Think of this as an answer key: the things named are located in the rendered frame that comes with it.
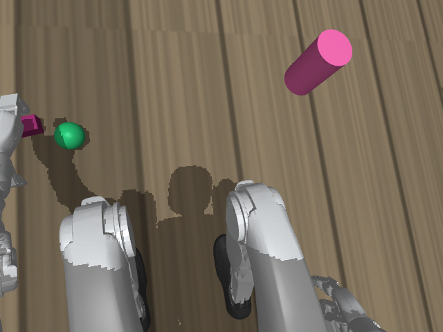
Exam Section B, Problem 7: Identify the right robot foot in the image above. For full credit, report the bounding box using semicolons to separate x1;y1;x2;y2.
213;234;251;320

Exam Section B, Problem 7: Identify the left robot foot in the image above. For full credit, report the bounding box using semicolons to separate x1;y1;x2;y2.
134;247;151;332

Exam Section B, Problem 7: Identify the right robot hand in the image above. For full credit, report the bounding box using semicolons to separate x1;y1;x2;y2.
311;276;368;332

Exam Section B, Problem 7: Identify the left robot arm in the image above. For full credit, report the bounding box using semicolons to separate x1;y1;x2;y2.
0;153;18;332

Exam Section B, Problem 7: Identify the right robot arm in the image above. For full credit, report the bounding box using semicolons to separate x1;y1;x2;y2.
347;317;387;332

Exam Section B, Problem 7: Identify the left robot hand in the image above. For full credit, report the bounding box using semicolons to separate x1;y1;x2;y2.
0;93;30;187

